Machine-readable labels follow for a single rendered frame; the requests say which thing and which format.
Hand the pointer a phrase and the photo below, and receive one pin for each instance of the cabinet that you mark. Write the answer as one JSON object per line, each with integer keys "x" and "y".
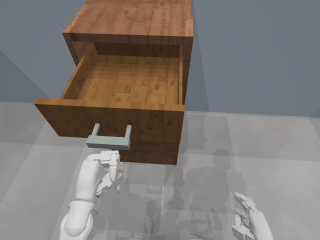
{"x": 164, "y": 22}

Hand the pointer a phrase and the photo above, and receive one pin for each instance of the robot right hand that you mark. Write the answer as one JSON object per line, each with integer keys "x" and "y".
{"x": 255, "y": 225}

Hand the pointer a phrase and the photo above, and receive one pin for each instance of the robot left hand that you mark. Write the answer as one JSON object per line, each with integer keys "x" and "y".
{"x": 95, "y": 168}

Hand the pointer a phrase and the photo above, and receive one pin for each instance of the left robot forearm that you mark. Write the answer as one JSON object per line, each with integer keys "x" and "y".
{"x": 80, "y": 223}

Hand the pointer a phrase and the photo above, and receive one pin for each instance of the drawer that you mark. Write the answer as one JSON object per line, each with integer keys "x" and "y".
{"x": 121, "y": 84}

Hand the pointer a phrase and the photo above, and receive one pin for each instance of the handle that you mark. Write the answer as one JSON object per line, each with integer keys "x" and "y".
{"x": 109, "y": 142}

